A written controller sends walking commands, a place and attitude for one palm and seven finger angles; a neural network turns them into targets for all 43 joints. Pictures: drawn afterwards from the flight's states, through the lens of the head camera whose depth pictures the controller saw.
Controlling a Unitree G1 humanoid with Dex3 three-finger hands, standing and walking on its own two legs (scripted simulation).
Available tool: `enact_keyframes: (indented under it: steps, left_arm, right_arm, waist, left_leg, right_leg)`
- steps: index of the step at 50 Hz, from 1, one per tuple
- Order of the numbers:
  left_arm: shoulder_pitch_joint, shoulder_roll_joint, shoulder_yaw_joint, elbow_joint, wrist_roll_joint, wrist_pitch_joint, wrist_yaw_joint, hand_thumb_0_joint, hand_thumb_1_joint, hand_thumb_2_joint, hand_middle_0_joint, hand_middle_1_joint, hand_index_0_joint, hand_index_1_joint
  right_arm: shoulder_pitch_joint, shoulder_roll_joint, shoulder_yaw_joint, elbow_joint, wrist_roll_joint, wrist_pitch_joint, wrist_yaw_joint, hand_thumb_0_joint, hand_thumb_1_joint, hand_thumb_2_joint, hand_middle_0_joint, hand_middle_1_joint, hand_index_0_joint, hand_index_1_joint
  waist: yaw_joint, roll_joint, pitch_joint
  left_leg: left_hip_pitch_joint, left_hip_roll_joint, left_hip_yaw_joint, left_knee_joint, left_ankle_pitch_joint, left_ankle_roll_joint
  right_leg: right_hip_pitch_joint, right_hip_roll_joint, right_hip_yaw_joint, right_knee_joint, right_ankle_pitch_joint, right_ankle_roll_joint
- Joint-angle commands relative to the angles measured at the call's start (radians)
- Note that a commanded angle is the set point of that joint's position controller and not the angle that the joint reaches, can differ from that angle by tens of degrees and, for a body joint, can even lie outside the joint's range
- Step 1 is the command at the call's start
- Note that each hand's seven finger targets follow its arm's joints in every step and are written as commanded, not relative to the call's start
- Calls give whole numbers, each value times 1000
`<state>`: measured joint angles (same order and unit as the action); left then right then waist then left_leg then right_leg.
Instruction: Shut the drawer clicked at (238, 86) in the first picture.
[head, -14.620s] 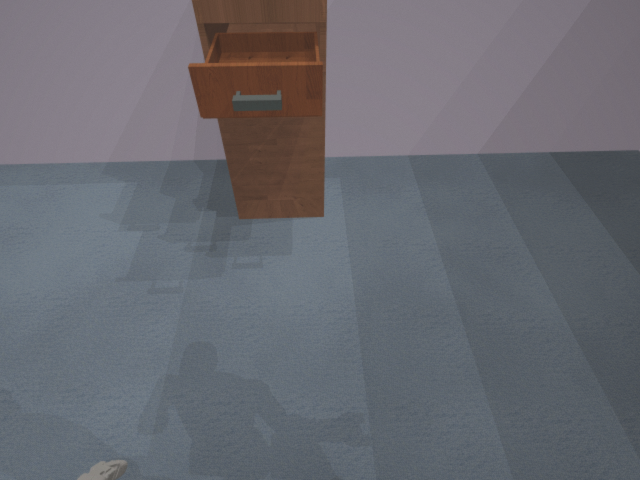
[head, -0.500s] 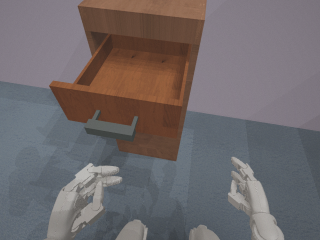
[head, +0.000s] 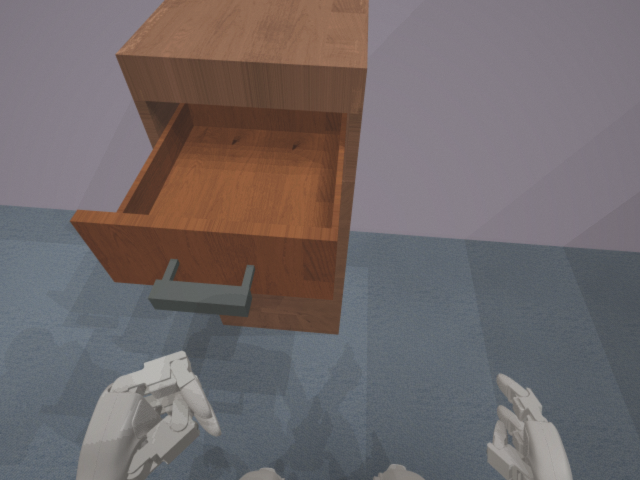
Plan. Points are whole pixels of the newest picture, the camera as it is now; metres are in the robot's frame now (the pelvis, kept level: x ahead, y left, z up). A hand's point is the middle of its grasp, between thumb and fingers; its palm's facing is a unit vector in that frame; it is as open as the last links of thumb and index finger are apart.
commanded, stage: raise the hand and make a fist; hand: left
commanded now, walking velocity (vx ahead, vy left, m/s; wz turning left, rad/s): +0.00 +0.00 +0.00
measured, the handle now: (206, 283) +0.35 +0.17 +0.04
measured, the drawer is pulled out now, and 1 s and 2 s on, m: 0.27 0.27 0.27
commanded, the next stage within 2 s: bring the fist close to the handle in 0.82 s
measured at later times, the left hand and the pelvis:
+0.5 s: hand (164, 404) +0.17 +0.15 +0.14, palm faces -0.01 -1.00 -0.07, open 3.3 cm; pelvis +0.02 +0.00 +0.02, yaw +1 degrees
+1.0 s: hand (168, 417) +0.16 +0.14 +0.13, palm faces -0.01 -1.00 -0.07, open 3.3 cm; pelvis +0.01 -0.01 +0.02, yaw +1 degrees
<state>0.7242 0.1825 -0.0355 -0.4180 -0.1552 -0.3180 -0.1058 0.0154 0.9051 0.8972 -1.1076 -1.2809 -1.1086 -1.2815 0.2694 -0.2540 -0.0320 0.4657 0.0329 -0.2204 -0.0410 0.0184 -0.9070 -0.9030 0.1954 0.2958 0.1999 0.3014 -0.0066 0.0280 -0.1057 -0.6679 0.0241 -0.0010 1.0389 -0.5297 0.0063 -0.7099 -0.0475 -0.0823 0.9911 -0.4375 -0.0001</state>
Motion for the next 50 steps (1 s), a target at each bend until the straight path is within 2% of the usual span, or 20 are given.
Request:
enact_keyframes:
  steps: [1, 2, 6, 9, 11, 15, 21, 24, 28, 29, 31, 35, 36, 37, 39, 41, 43, 46, 47, 50]
  left_arm:
    - [53, 57, 69, -247, -14, -49, 3, 0, 900, 900, -1300, -1492, -1300, -1492]
    - [60, 56, 66, -252, -16, -41, 0, 0, 900, 900, -1320, -1513, -1320, -1513]
    - [61, 48, 59, -267, -23, -11, -16, 0, 900, 900, -1400, -1600, -1400, -1600]
    - [36, 75, 82, -268, -22, 12, -31, 0, 900, 900, -1400, -1600, -1400, -1600]
    - [34, 56, 62, -289, -31, 27, -44, 0, 900, 900, -1400, -1600, -1400, -1600]
    - [19, 81, 103, -299, -41, 47, -49, 0, 900, 900, -1400, -1600, -1400, -1600]
    - [7, 80, 113, -326, -60, 71, -61, 0, 900, 900, -1400, -1600, -1400, -1600]
    - [48, 75, 129, -265, -62, 85, -68, 0, 900, 900, -1400, -1600, -1400, -1600]
    - [60, 73, 117, -311, -65, 76, -74, 0, 900, 900, -1400, -1600, -1400, -1600]
    - [64, 96, 142, -308, -61, 72, -66, 0, 900, 900, -1400, -1600, -1400, -1600]
    - [65, 77, 124, -303, -61, 63, -63, 0, 900, 900, -1400, -1600, -1400, -1600]
    - [38, 87, 133, -297, -60, 42, -56, 0, 900, 900, -1400, -1600, -1400, -1600]
    - [27, 66, 109, -295, -63, 41, -57, 0, 900, 900, -1400, -1600, -1400, -1600]
    - [11, 82, 127, -291, -64, 37, -55, 0, 900, 900, -1400, -1600, -1400, -1600]
    - [13, 90, 126, -293, -57, 36, -56, 0, 900, 900, -1400, -1600, -1400, -1600]
    - [16, 74, 107, -297, -57, 38, -61, 0, 900, 900, -1400, -1600, -1400, -1600]
    - [25, 84, 128, -267, -59, 47, -62, 0, 900, 900, -1400, -1600, -1400, -1600]
    - [1, 81, 122, -273, -60, 54, -65, 0, 900, 900, -1400, -1600, -1400, -1600]
    - [-14, 85, 135, -233, -63, 59, -64, 0, 900, 900, -1400, -1600, -1400, -1600]
    - [-60, 76, 134, -182, -71, 49, -72, 0, 900, 900, -1400, -1600, -1400, -1600]
  right_arm:
    - [-91, -66, -20, -193, 5, -49, 1, 0, -900, -900, 200, 300, 200, 300]
    - [-95, -63, -16, -196, 6, -48, 3, 0, -900, -900, 200, 300, 200, 300]
    - [-95, -61, -8, -194, 5, -44, 4, 0, -900, -900, 200, 300, 200, 300]
    - [-109, -64, -1, -185, 6, -42, 2, 0, -900, -900, 200, 300, 200, 300]
    - [-107, -61, 6, -194, 8, -47, 3, 0, -900, -900, 200, 300, 200, 300]
    - [-109, -57, 11, -177, 11, -57, -2, 0, -900, -900, 200, 300, 200, 300]
    - [-119, -54, 19, -164, 18, -89, -6, 0, -900, -900, 200, 300, 200, 300]
    - [-139, -54, 17, -148, 21, -100, -7, 0, -900, -900, 200, 300, 200, 300]
    - [-137, -53, 17, -149, 21, -123, -3, 0, -900, -900, 200, 300, 200, 300]
    - [-142, -56, 15, -144, 22, -126, -2, 0, -900, -900, 200, 300, 200, 300]
    - [-133, -53, 15, -143, 20, -130, 0, 0, -900, -900, 200, 300, 200, 300]
    - [-133, -61, 15, -136, 20, -137, -2, 0, -900, -900, 200, 300, 200, 300]
    - [-130, -61, 18, -140, 17, -140, -2, 0, -900, -900, 200, 300, 200, 300]
    - [-126, -63, 13, -133, 19, -142, -3, 0, -900, -900, 200, 300, 200, 300]
    - [-132, -67, 15, -134, 19, -148, -3, 0, -900, -900, 200, 300, 200, 300]
    - [-125, -64, 16, -134, 18, -154, -2, 0, -900, -900, 200, 300, 200, 300]
    - [-130, -62, 15, -127, 19, -154, -3, 0, -900, -900, 200, 300, 200, 300]
    - [-137, -62, 21, -129, 19, -151, -6, 0, -900, -900, 200, 300, 200, 300]
    - [-135, -63, 20, -121, 18, -148, -9, 0, -900, -900, 200, 300, 200, 300]
    - [-134, -70, 20, -116, 16, -141, -17, 0, -900, -900, 200, 300, 200, 300]
  waist:
    - [24, -8, -126]
    - [27, 4, -114]
    - [19, -20, -100]
    - [15, -23, -70]
    - [14, -5, -71]
    - [19, -17, -80]
    - [28, -16, -83]
    - [37, -46, -54]
    - [42, -7, -56]
    - [48, -1, -60]
    - [40, -20, -44]
    - [37, 7, -16]
    - [31, -4, -12]
    - [29, -20, -19]
    - [34, 12, -26]
    - [31, 7, -41]
    - [35, -36, -26]
    - [34, -18, -17]
    - [29, -48, 2]
    - [20, -48, 29]
  left_leg:
    - [50, -27, -11, -205, 256, 17]
    - [54, -25, -11, -211, 263, 16]
    - [86, -21, -15, -220, 306, 19]
    - [93, -20, -19, -232, 296, 20]
    - [113, -20, -19, -241, 290, 19]
    - [135, -20, -24, -257, 293, 18]
    - [171, -19, -26, -285, 313, 18]
    - [162, -19, -25, -299, 322, 15]
    - [176, -23, -20, -309, 331, 12]
    - [175, -22, -21, -311, 330, 11]
    - [170, -22, -18, -310, 320, 12]
    - [161, -24, -18, -314, 276, 11]
    - [160, -24, -20, -316, 264, 12]
    - [158, -24, -20, -314, 257, 12]
    - [166, -25, -19, -315, 254, 14]
    - [175, -26, -19, -315, 265, 15]
    - [161, -25, -19, -316, 269, 14]
    - [159, -29, -17, -321, 251, 15]
    - [144, -29, -18, -319, 234, 14]
    - [126, -34, -14, -313, 186, 14]
  right_leg:
    - [195, 35, 10, -170, 145, -20]
    - [198, 35, 5, -172, 152, -20]
    - [217, 38, 1, -187, 213, -15]
    - [228, 38, 2, -205, 207, -15]
    - [227, 37, -2, -213, 202, -13]
    - [254, 38, -1, -233, 205, -13]
    - [292, 37, -2, -259, 227, -13]
    - [306, 38, -4, -270, 241, -13]
    - [315, 37, -6, -269, 248, -15]
    - [317, 39, -6, -268, 238, -18]
    - [307, 40, -6, -273, 230, -16]
    - [288, 42, -1, -283, 173, -19]
    - [280, 42, -2, -285, 161, -16]
    - [283, 41, 2, -290, 151, -15]
    - [285, 41, 7, -292, 144, -17]
    - [291, 39, 5, -290, 160, -16]
    - [298, 40, 6, -295, 170, -15]
    - [297, 39, 10, -304, 147, -15]
    - [287, 39, 14, -312, 122, -13]
    - [257, 36, 34, -336, 42, -10]
